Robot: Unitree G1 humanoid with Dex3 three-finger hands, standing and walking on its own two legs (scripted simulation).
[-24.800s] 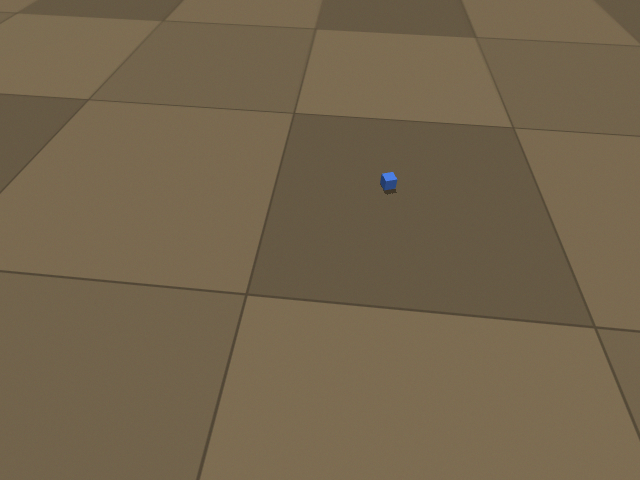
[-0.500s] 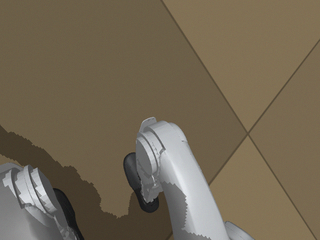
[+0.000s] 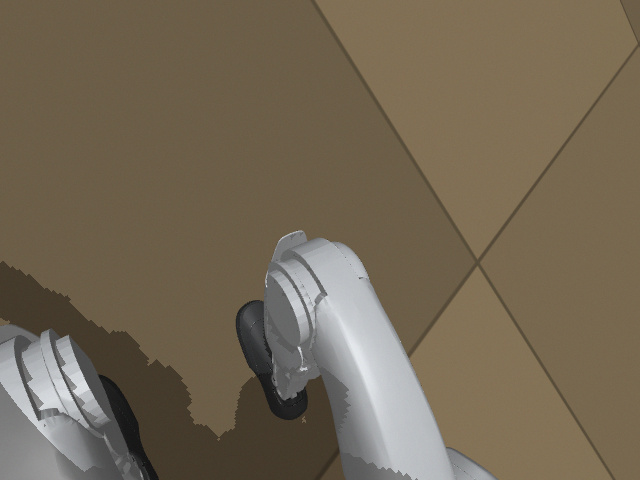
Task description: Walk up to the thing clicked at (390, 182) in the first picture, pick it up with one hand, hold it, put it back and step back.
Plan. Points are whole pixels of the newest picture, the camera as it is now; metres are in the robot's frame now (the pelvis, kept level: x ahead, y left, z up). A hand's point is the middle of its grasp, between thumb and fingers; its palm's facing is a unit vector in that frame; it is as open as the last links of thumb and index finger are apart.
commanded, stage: open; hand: left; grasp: from above
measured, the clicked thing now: out of the picture +0.43 +0.34 -0.28
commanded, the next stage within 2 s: withdraw in 0.58 s
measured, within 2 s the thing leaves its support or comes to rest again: neither
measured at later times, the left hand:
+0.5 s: hand out of the picture +0.42 +0.33 -0.25, palm faces -0.25 -0.37 -0.89, open 13.6 cm
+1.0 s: hand out of the picture +0.46 +0.33 -0.20, palm faces -0.17 -0.32 -0.93, open 14.0 cm
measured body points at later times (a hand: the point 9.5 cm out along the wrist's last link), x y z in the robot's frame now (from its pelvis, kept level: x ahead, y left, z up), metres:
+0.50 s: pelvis +0.00 +0.00 +0.00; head +0.28 +0.12 +0.33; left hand +0.44 +0.34 -0.20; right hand +0.02 -0.24 -0.05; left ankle +0.07 +0.13 -0.28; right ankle +0.12 -0.11 -0.28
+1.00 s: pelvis +0.01 +0.00 +0.01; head +0.26 +0.12 +0.36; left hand +0.47 +0.35 -0.15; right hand +0.03 -0.24 -0.05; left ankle +0.07 +0.13 -0.28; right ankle +0.12 -0.11 -0.28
